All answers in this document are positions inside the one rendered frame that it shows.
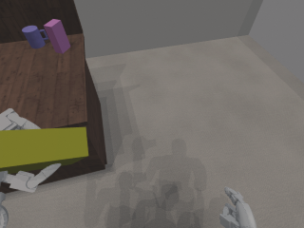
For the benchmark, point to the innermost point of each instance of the sponge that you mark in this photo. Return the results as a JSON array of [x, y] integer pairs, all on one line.
[[34, 149]]

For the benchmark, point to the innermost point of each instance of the table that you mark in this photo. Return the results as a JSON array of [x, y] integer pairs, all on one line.
[[50, 89]]

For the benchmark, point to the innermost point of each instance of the left robot hand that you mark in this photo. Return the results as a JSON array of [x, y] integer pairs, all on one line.
[[24, 181]]

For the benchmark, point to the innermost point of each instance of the right robot hand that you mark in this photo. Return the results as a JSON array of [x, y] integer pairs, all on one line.
[[239, 217]]

